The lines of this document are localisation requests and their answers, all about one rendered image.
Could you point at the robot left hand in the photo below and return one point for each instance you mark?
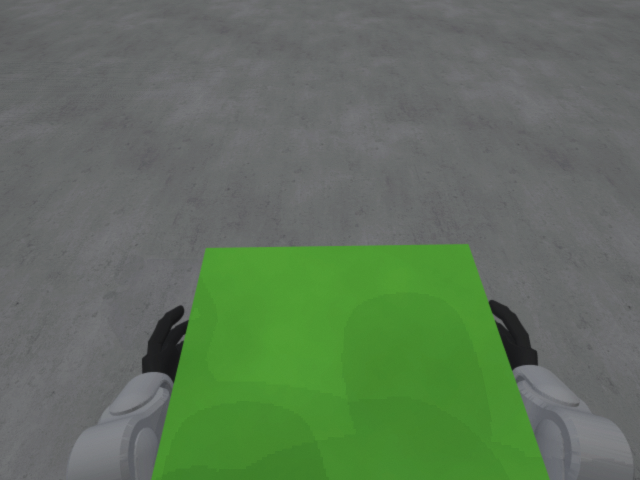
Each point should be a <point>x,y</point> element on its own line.
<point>163,354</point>

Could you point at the carton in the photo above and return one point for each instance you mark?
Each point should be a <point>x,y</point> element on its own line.
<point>378,362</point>

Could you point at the left robot forearm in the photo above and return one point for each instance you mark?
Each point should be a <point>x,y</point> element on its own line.
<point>124,444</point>

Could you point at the robot right hand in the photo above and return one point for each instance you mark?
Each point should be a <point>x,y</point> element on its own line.
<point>515,340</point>

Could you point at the right robot forearm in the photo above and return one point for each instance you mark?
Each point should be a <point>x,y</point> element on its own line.
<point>574,443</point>

